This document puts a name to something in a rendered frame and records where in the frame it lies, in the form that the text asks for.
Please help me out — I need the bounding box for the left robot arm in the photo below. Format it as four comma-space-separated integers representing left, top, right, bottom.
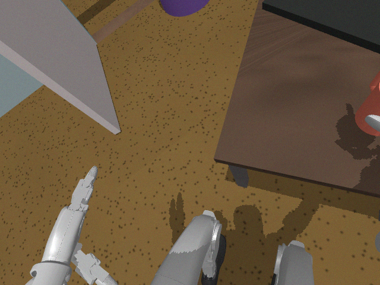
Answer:
25, 261, 72, 285

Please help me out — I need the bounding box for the left robot hand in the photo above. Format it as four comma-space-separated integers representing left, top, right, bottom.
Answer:
42, 166, 118, 285

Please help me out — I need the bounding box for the left robot foot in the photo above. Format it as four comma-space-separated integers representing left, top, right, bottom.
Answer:
201, 234, 226, 285

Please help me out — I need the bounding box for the right robot hand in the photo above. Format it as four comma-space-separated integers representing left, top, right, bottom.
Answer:
365, 115, 380, 132

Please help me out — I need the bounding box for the coffee table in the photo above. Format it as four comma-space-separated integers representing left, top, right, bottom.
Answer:
214, 0, 380, 221

